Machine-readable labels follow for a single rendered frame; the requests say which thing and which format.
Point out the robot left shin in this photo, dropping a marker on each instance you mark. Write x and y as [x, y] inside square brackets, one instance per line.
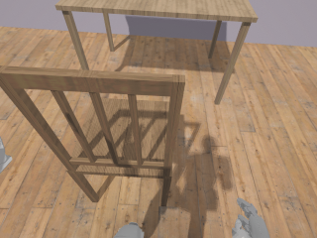
[133, 223]

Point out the robot right hand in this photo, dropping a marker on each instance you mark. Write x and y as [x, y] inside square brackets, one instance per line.
[254, 227]

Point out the left robot thigh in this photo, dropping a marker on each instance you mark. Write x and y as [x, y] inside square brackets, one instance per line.
[130, 231]

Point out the chair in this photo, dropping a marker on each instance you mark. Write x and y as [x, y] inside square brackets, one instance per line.
[119, 137]

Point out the robot left hand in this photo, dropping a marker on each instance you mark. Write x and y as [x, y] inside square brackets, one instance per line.
[5, 160]

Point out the table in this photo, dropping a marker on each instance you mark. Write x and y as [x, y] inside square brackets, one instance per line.
[218, 10]

